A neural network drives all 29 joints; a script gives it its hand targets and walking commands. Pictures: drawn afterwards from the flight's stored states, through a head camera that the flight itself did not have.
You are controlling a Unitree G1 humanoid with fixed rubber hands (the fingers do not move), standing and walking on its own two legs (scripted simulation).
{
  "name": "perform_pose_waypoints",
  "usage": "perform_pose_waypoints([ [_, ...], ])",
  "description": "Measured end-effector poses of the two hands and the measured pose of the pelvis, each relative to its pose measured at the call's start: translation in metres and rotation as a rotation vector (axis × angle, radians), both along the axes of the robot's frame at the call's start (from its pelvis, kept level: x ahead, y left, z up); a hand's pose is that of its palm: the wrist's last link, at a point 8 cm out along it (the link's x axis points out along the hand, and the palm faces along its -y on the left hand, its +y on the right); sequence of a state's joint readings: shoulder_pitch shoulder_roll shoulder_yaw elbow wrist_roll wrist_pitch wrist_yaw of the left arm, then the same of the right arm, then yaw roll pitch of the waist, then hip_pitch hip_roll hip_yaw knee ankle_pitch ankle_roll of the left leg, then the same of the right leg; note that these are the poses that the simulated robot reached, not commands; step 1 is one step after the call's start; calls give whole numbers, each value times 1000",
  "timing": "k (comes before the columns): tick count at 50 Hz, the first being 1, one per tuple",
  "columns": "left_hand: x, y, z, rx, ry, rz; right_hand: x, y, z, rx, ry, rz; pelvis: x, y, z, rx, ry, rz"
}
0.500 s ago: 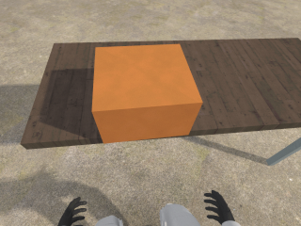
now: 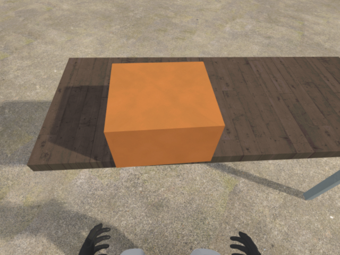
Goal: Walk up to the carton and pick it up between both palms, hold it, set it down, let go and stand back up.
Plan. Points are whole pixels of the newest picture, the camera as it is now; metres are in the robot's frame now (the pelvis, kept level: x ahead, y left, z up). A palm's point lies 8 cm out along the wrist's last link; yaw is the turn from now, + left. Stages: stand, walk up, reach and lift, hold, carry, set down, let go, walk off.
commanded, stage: walk up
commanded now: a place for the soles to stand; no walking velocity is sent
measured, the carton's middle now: (161, 112) +0.51 +0.03 -0.01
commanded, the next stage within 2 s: none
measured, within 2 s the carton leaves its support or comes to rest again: neither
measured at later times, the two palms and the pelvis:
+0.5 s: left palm out of the picture +0.07 +0.21 -0.11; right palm out of the picture +0.12 -0.20 -0.11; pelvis +0.02 -0.01 +0.01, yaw +8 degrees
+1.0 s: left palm out of the picture +0.07 +0.26 -0.11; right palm (230, 229) +0.19 -0.16 -0.12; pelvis +0.06 +0.03 +0.01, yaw +15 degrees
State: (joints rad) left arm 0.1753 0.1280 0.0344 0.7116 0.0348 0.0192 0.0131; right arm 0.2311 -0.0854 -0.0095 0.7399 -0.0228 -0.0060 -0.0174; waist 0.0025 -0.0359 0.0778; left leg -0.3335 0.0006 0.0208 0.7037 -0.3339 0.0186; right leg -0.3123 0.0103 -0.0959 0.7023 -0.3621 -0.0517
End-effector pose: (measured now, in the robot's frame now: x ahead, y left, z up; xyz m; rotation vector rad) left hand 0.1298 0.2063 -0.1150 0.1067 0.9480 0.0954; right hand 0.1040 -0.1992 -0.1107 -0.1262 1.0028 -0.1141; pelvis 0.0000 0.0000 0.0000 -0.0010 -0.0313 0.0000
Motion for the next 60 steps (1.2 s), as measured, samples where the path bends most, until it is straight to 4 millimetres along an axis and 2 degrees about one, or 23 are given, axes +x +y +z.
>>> perform_pose_waypoints([
  [5, -21, 7, 5, -1, 36, 38, 13, 8, 9, 27, -14, 33, 3, -1, 9, -10, 0, 21],
  [12, -43, 7, 8, -5, 81, 76, 28, 6, 14, 29, -49, 56, 6, -3, 14, -12, -4, 47],
  [22, -54, -2, 8, -20, 81, 121, 20, -2, 10, 11, 8, 92, 11, -9, 15, -20, -4, 95],
  [27, -64, 5, 7, -6, 65, 186, 19, -2, 3, -19, 66, 145, 20, -3, 13, -37, 1, 160],
  [36, -87, 32, -2, -17, 156, 275, 53, 27, 6, -21, 49, 219, 39, 18, 12, -27, 14, 216],
  [41, -83, 45, -8, -4, 175, 270, 63, 40, 0, -10, 34, 206, 47, 25, 6, -16, 18, 232],
  [48, -57, 48, 3, 5, 95, 293, 75, 39, -8, -25, 82, 232, 60, 29, 6, -27, 18, 261],
  [51, -57, 51, 3, 8, 94, 319, 90, 45, -8, -31, 76, 256, 66, 33, 5, -32, 10, 270],
  [56, -67, 57, -7, -5, 173, 336, 120, 68, 1, -12, 5, 295, 74, 43, 5, -13, 20, 277],
  [60, -59, 62, -8, -2, 225, 319, 124, 68, 7, -16, -36, 240, 79, 45, 7, -10, 15, 284],
])
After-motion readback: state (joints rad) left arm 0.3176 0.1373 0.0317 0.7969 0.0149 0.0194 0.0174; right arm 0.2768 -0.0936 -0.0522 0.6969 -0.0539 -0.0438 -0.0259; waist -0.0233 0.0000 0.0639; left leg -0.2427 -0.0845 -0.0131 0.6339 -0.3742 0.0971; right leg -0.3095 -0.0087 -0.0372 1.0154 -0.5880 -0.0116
